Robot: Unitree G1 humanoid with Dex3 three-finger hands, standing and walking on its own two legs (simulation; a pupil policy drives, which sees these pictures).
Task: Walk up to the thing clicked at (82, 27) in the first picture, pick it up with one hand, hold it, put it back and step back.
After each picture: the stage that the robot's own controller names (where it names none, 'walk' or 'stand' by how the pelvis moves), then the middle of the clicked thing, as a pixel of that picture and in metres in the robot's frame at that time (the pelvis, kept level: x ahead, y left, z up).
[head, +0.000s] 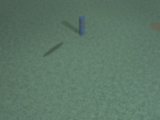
stand; (81, 26) +1.62 +0.05 -0.66
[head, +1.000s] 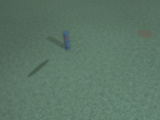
walk; (66, 40) +1.46 +0.29 -0.64
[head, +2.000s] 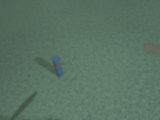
walk; (58, 67) +0.96 +0.34 -0.65
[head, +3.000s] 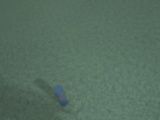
walk; (61, 96) +0.61 +0.27 -0.65
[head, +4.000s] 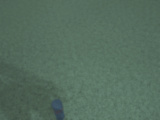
stand; (58, 110) +0.48 +0.20 -0.63
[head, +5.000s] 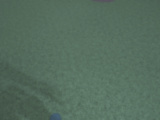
stand; out of the picture +0.43 +0.19 -0.65
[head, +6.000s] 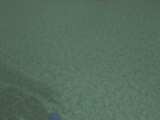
stand; out of the picture +0.43 +0.21 -0.65
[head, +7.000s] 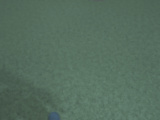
stand; out of the picture +0.44 +0.21 -0.66
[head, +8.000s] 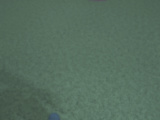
stand; out of the picture +0.43 +0.21 -0.66
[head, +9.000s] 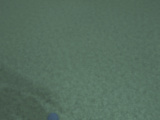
stand; out of the picture +0.43 +0.21 -0.66
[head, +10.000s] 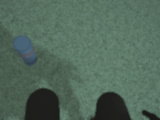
go down; (26, 52) +0.49 +0.25 -0.34
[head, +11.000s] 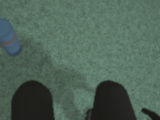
go down; (8, 40) +0.48 +0.29 -0.26
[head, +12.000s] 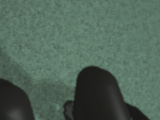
close in; out of the picture +0.46 +0.34 -0.17
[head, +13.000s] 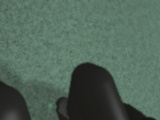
close; out of the picture +0.45 +0.34 -0.16
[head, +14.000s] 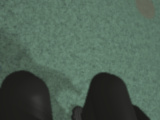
lift; out of the picture +0.34 +0.29 -0.12
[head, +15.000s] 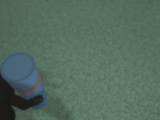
lift; (30, 87) +0.31 +0.17 +0.05
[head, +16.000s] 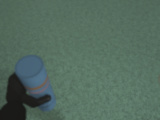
hold; (39, 88) +0.32 +0.15 +0.02
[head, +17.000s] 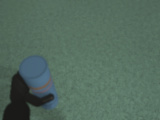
crouch; (43, 87) +0.32 +0.15 +0.02
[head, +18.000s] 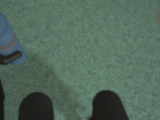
crouch; (7, 44) +0.44 +0.23 -0.05
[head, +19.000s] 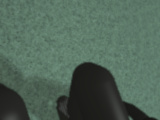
lower; out of the picture +0.43 +0.33 -0.17
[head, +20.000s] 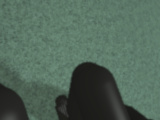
lower; out of the picture +0.43 +0.33 -0.16
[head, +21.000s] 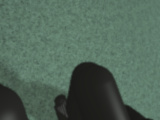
lower; out of the picture +0.43 +0.33 -0.16
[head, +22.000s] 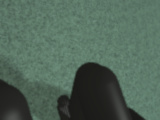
lower; out of the picture +0.43 +0.33 -0.16
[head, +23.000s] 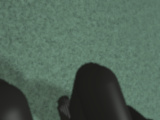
loosen; out of the picture +0.42 +0.30 -0.16
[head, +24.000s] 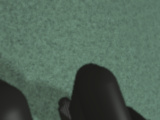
withdraw; out of the picture +0.43 +0.30 -0.17
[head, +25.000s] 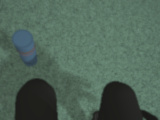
walk; (27, 50) +0.46 +0.25 -0.24
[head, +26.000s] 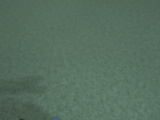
stand; out of the picture +0.39 +0.17 -0.59
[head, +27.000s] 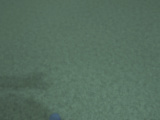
stand; out of the picture +0.41 +0.19 -0.60
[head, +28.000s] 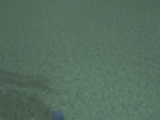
stand; out of the picture +0.41 +0.18 -0.61
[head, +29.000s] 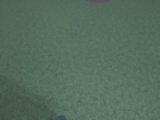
walk; out of the picture +0.43 +0.17 -0.66
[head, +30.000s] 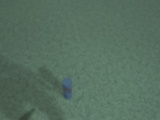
walk; (67, 89) +0.60 +0.10 -0.64
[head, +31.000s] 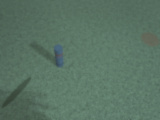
walk; (59, 56) +0.87 +0.19 -0.64
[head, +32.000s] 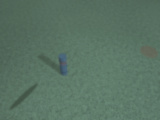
stand; (63, 65) +1.01 +0.21 -0.64
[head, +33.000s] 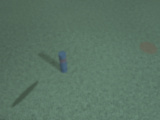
stand; (63, 62) +1.02 +0.21 -0.66
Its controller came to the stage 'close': yes
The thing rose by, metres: 0.68
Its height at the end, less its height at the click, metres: +0.00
